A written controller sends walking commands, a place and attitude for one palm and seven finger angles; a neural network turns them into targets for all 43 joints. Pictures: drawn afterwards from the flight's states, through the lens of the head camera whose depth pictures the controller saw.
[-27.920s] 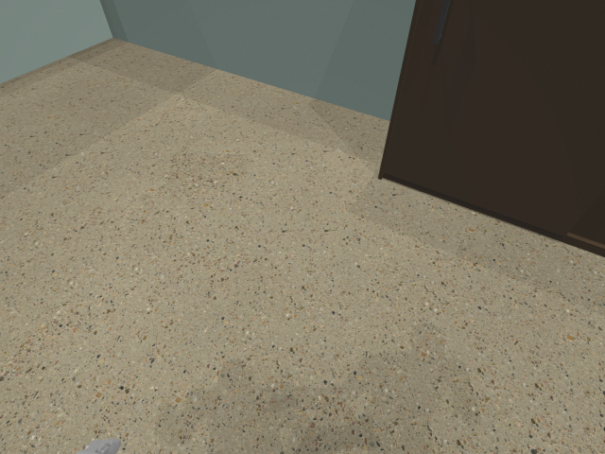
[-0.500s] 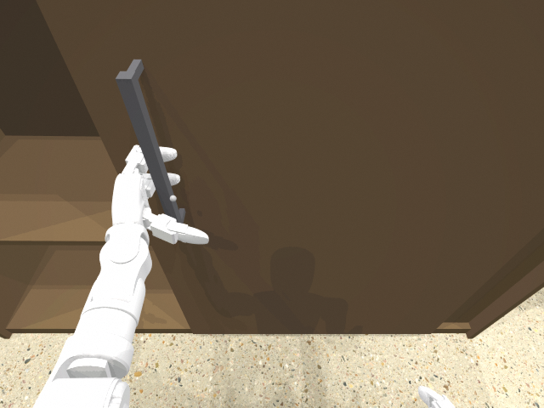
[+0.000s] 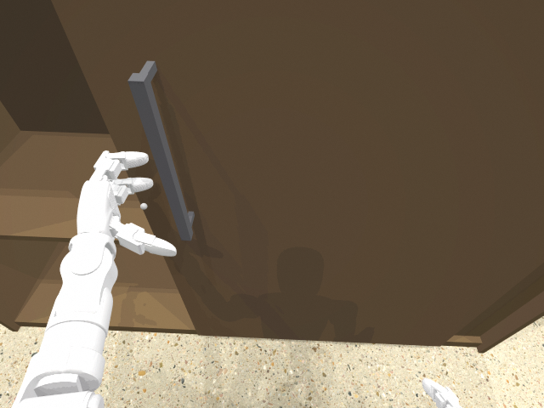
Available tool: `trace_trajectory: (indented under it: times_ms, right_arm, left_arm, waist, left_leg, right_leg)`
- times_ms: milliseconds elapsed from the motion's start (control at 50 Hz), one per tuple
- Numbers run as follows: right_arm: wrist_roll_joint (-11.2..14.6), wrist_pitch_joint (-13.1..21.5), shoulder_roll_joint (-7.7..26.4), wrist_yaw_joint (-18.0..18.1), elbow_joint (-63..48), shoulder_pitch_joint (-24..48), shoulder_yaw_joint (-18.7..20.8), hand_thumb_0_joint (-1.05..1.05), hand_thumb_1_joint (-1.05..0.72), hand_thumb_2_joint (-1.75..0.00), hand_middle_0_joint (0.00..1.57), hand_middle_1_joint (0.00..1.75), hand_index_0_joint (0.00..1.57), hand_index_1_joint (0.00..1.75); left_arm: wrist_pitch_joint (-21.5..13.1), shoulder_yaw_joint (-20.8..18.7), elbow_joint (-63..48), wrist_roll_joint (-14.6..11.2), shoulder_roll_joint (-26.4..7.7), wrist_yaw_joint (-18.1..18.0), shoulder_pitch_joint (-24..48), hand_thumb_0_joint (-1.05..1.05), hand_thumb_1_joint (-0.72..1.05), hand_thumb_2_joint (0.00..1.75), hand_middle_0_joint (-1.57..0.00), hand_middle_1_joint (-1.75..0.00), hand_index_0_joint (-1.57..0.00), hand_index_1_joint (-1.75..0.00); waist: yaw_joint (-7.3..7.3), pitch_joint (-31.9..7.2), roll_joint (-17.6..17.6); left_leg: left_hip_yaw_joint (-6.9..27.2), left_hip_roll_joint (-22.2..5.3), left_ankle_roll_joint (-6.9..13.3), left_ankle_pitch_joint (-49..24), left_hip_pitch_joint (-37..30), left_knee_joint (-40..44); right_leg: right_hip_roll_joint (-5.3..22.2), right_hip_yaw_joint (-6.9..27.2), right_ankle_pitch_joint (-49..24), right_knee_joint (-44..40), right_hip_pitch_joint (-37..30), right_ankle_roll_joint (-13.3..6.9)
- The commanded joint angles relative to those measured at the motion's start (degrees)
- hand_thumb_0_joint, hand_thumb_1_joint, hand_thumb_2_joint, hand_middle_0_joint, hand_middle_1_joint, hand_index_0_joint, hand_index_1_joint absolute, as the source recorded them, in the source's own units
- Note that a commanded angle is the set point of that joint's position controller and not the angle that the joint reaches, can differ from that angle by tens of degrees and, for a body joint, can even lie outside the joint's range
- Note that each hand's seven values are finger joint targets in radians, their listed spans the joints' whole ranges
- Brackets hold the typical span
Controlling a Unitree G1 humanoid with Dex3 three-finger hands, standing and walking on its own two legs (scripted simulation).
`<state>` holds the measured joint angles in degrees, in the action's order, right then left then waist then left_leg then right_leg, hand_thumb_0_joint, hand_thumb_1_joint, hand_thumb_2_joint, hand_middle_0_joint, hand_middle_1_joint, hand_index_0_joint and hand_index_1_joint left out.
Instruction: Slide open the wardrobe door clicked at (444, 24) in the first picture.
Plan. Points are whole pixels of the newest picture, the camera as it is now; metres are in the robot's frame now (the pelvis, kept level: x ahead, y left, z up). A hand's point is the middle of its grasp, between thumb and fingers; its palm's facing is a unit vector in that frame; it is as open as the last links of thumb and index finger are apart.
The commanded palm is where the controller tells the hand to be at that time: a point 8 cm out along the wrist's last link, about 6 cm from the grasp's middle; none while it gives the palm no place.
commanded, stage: slip the hand off the handle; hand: left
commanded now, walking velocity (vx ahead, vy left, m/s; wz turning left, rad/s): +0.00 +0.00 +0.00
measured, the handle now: (171, 167) +0.43 +0.19 +0.13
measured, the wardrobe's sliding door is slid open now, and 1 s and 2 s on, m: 0.67 0.67 0.67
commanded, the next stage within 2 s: draw the hand back to the body in 0.86 s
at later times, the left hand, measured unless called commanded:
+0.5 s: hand (113, 247) +0.30 +0.24 +0.10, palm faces +0.20 -0.97 -0.13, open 14.7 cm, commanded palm +0.27 +0.28 +0.11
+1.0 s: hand (89, 307) +0.21 +0.23 +0.10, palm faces +0.22 -0.96 -0.15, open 14.7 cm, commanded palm +0.19 +0.28 +0.11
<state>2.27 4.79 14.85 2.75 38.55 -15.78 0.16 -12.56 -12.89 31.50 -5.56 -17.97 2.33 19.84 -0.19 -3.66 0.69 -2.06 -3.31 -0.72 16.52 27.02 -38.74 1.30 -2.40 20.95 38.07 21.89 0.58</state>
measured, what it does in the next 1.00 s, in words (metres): stands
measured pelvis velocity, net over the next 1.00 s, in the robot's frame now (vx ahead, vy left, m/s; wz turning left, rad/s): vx -0.02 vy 0.00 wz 0.03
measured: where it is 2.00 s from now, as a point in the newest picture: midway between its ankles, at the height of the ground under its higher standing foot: outside the picture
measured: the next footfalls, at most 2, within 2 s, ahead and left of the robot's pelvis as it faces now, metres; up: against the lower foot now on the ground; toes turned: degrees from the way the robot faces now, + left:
none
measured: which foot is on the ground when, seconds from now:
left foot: down 0.00-1.00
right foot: down 0.00-1.00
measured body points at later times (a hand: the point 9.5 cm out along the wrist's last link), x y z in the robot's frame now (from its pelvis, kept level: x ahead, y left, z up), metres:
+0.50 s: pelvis -0.01 +0.01 +0.00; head -0.01 +0.00 +0.45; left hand +0.28 +0.29 +0.10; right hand +0.13 -0.24 -0.09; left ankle +0.03 +0.13 -0.72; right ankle -0.02 -0.13 -0.72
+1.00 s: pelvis -0.02 +0.00 +0.00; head -0.03 -0.01 +0.45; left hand +0.20 +0.29 +0.11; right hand +0.17 -0.23 -0.08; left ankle +0.03 +0.13 -0.72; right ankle -0.02 -0.13 -0.72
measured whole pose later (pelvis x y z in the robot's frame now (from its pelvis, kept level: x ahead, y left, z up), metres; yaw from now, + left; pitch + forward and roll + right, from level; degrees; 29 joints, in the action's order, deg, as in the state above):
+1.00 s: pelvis -0.02 +0.00 +0.00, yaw +2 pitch +1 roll -1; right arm 2.2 11.5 14.0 4.4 35.7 -13.6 -2.1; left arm -10.3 -13.3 -0.4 -11.5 -16.8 7.2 -12.4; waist -3.1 -3.1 2.3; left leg -0.1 -3.0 -0.9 16.0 25.2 -40.4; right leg 1.4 -4.1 21.0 39.6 19.1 0.4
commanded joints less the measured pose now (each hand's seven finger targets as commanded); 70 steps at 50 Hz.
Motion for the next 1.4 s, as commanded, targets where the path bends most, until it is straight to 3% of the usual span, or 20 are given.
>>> trace_trajectory:
  times_ms: [0,40,60,100,140,200,320,360,480,620,820,960,980,1020,1060,1160,1260,1320,1360,1380]
  right_arm:
    - [0.1,2.4,7.8,0.7,-7.2,1.1,2.7,0.00,-0.90,-0.90,0.20,0.30,0.20,0.30]
    - [0.0,2.4,7.8,0.7,-7.6,1.1,2.7,0.00,-0.90,-0.90,0.20,0.30,0.20,0.30]
    - [-0.2,2.1,8.2,0.8,-7.4,0.7,2.7,0.00,-0.90,-0.90,0.20,0.30,0.20,0.30]
    - [0.0,1.9,7.9,0.8,-7.6,1.0,2.6,0.00,-0.90,-0.90,0.20,0.30,0.20,0.30]
    - [0.1,1.9,7.9,0.9,-7.8,1.2,2.4,0.00,-0.90,-0.90,0.20,0.30,0.20,0.30]
    - [0.1,2.4,7.6,0.5,-9.3,1.3,2.8,0.00,-0.90,-0.90,0.20,0.30,0.20,0.30]
    - [0.5,3.6,7.4,0.1,-11.0,3.5,2.6,0.00,-0.90,-0.90,0.20,0.30,0.20,0.30]
    - [0.3,4.0,7.7,0.4,-11.0,3.9,2.4,0.00,-0.90,-0.90,0.20,0.30,0.20,0.30]
    - [0.1,5.9,6.9,1.4,-10.5,6.2,1.6,0.00,-0.90,-0.90,0.20,0.30,0.20,0.30]
    - [0.2,7.5,6.2,1.7,-11.1,7.3,1.1,0.00,-0.90,-0.90,0.20,0.30,0.20,0.30]
    - [0.0,8.9,5.6,1.4,-12.9,8.4,0.5,0.00,-0.90,-0.90,0.20,0.30,0.20,0.30]
    - [-0.1,10.5,6.0,2.7,-10.8,8.3,0.4,0.00,-0.90,-0.90,0.20,0.30,0.20,0.30]
    - [0.6,11.7,7.2,3.4,-10.7,7.9,-0.4,0.00,-0.90,-0.90,0.20,0.30,0.20,0.30]
    - [1.2,13.2,7.3,4.9,-10.6,8.7,-0.3,0.00,-0.90,-0.90,0.20,0.30,0.20,0.30]
    - [1.3,14.2,6.8,4.7,-11.1,8.6,-0.5,0.00,-0.90,-0.90,0.20,0.30,0.20,0.30]
    - [1.5,15.4,6.4,3.1,-13.1,8.5,-0.4,0.00,-0.90,-0.90,0.20,0.30,0.20,0.30]
    - [1.5,16.2,7.0,2.9,-13.7,7.9,-0.2,0.00,-0.90,-0.90,0.20,0.30,0.20,0.30]
    - [1.4,16.7,6.8,2.9,-13.5,7.8,-0.1,0.00,-0.90,-0.90,0.20,0.30,0.20,0.30]
    - [1.2,16.9,7.1,3.1,-13.1,7.8,-0.1,0.00,-0.90,-0.90,0.20,0.30,0.20,0.30]
    - [1.3,17.0,6.7,3.1,-13.1,8.1,-0.3,0.00,-0.90,-0.90,0.20,0.30,0.20,0.30]
  left_arm:
    - [-4.1,-3.3,-11.8,-1.0,-11.4,1.2,21.4,0.00,-0.55,0.20,-0.25,-1.15,-0.25,-1.15]
    - [-4.4,-4.4,-13.4,-1.4,-12.5,1.6,20.1,0.00,-0.55,0.20,-0.25,-1.15,-0.25,-1.15]
    - [-4.3,-7.3,-11.7,-1.3,-15.6,1.5,18.9,0.00,-0.55,0.20,-0.25,-1.15,-0.25,-1.15]
    - [-4.7,-8.1,-11.5,-1.7,-16.2,2.2,18.4,0.00,-0.55,0.20,-0.25,-1.15,-0.25,-1.15]
    - [-4.8,-7.0,-11.5,-1.9,-15.6,3.0,20.5,0.00,-0.55,0.20,-0.25,-1.15,-0.25,-1.15]
    - [-5.1,-7.3,-15.3,-3.0,-14.2,4.2,12.3,0.00,-0.55,0.20,-0.25,-1.15,-0.25,-1.15]
    - [-3.5,-5.6,-23.6,-5.1,-11.0,4.6,2.8,0.00,-0.55,0.20,-0.25,-1.15,-0.25,-1.15]
    - [-3.1,-7.0,-25.9,-5.0,-12.5,3.6,1.7,0.00,-0.55,0.20,-0.25,-1.15,-0.25,-1.15]
    - [-3.8,-5.0,-32.3,-4.0,-11.3,2.3,2.2,0.00,-0.55,0.20,-0.25,-1.15,-0.25,-1.15]
    - [-2.0,-5.3,-34.2,-5.4,-10.0,3.6,-8.2,0.00,-0.55,0.20,-0.25,-1.15,-0.25,-1.15]
    - [-1.2,-4.9,-43.9,-6.8,-8.2,4.2,-21.4,0.00,-0.55,0.20,-0.25,-1.15,-0.25,-1.15]
    - [-2.5,-5.2,-44.9,-6.8,-10.0,4.4,-15.4,0.00,-0.55,0.20,-0.25,-1.15,-0.25,-1.15]
    - [-2.0,-2.5,-43.1,-13.6,-7.5,12.3,-13.1,0.00,-0.55,0.20,-0.25,-1.15,-0.25,-1.15]
    - [-1.4,-9.1,-42.7,-16.1,-15.0,19.0,-12.1,0.00,-0.55,0.20,-0.25,-1.15,-0.25,-1.15]
    - [0.3,-10.1,-40.9,-16.0,-15.0,20.7,-14.7,0.00,-0.55,0.20,-0.25,-1.15,-0.25,-1.15]
    - [4.7,-11.3,-40.1,-17.7,-11.6,19.1,-23.8,0.00,-0.55,0.20,-0.25,-1.15,-0.25,-1.15]
    - [6.3,-10.8,-45.9,-16.5,-11.9,17.6,-22.8,0.00,-0.55,0.20,-0.25,-1.15,-0.25,-1.15]
    - [6.2,-11.7,-49.6,-16.2,-12.7,17.4,-23.3,0.00,-0.55,0.20,-0.25,-1.15,-0.25,-1.15]
    - [6.2,-13.9,-50.7,-16.2,-14.5,17.1,-24.8,0.00,-0.55,0.20,-0.25,-1.15,-0.25,-1.15]
    - [6.4,-12.4,-51.4,-16.2,-12.9,17.4,-25.1,0.00,-0.51,0.22,-0.25,-1.13,-0.25,-1.13]
  waist:
    - [1.14,-15.0,0.3]
    - [0.74,-16.8,1.7]
    - [0.40,-15.9,-0.1]
    - [0.15,-15.1,0.8]
    - [1.10,-14.1,1.2]
    - [-0.99,-17.6,3.0]
    - [-0.71,-12.9,1.4]
    - [-0.81,-11.7,0.1]
    - [0.10,-10.3,3.4]
    - [-1.61,-9.7,2.8]
    - [-2.21,-6.6,1.2]
    - [-0.28,-3.9,1.6]
    - [1.89,-5.9,1.0]
    - [-0.63,-8.9,2.9]
    - [-2.02,-7.8,4.3]
    - [-3.86,-4.5,0.7]
    - [-2.86,-3.7,-0.2]
    - [-2.94,-5.4,2.4]
    - [-3.32,-5.4,1.4]
    - [-3.09,-5.1,3.3]
  left_leg:
    - [0.9,2.6,2.6,-11.7,-12.6,3.1]
    - [0.7,2.8,2.5,-12.9,-13.1,2.9]
    - [0.9,2.6,2.7,-12.6,-11.7,2.8]
    - [0.7,2.7,2.6,-11.8,-10.9,3.0]
    - [0.7,2.7,2.6,-10.2,-10.6,3.0]
    - [0.7,2.6,2.6,-13.0,-12.4,2.8]
    - [0.9,2.3,2.5,-10.6,-11.3,3.7]
    - [1.2,2.2,2.7,-8.5,-10.5,4.0]
    - [2.0,2.2,2.5,-3.6,-11.7,4.9]
    - [1.9,2.5,2.2,-2.7,-11.3,5.5]
    - [1.7,2.8,2.3,-3.0,-10.4,5.4]
    - [2.1,3.0,2.5,1.9,-9.3,4.5]
    - [2.3,3.1,2.5,2.2,-11.0,4.8]
    - [2.3,3.1,2.7,-0.7,-11.8,4.5]
    - [2.7,3.0,2.6,-2.8,-11.7,5.1]
    - [2.2,3.1,2.3,-3.9,-10.6,6.6]
    - [2.2,2.8,2.6,-2.7,-11.8,7.2]
    - [2.2,2.8,2.6,-4.4,-13.7,7.4]
    - [2.2,2.7,2.6,-5.1,-13.8,7.4]
    - [2.1,2.9,2.6,-5.5,-14.1,7.7]
  right_leg:
    - [-2.3,0.5,-16.9,-4.8,0.5,-1.4]
    - [-2.3,0.6,-18.0,-4.4,-0.2,-1.4]
    - [-2.4,0.6,-17.9,-4.5,-0.7,-1.3]
    - [-2.4,0.7,-17.2,-4.3,-0.5,-1.4]
    - [-2.5,0.7,-15.5,-4.6,0.9,-1.2]
    - [-2.7,0.3,-17.4,-3.8,-1.3,-1.6]
    - [-3.0,-0.4,-14.7,-4.4,0.6,-1.2]
    - [-3.0,-0.4,-12.4,-4.7,0.8,-1.2]
    - [-2.9,-0.3,-6.8,-5.3,3.0,-1.3]
    - [-2.6,-0.5,-6.4,-6.0,1.1,-1.3]
    - [-2.4,-0.8,-6.5,-6.5,0.6,-1.0]
    - [-2.1,0.4,-0.4,-7.7,3.8,-0.7]
    - [-1.5,1.1,-0.5,-9.2,1.0,-0.9]
    - [-1.2,2.5,-3.5,-9.5,-2.1,-1.2]
    - [-1.3,1.9,-6.1,-9.0,-2.6,-1.3]
    - [-1.7,0.4,-7.4,-9.4,-2.8,-0.8]
    - [-1.9,0.1,-5.6,-10.0,-1.8,-0.6]
    - [-1.9,-0.2,-8.0,-9.7,-2.5,-0.8]
    - [-2.1,-0.2,-8.5,-9.9,-3.4,-0.8]
    - [-1.9,-0.4,-9.3,-9.8,-3.5,-0.8]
